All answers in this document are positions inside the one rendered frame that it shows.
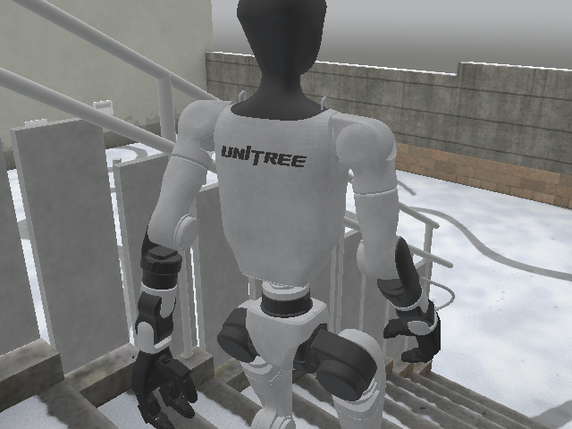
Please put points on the stairs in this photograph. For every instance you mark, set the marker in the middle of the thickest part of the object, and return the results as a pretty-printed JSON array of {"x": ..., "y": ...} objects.
[{"x": 415, "y": 402}]

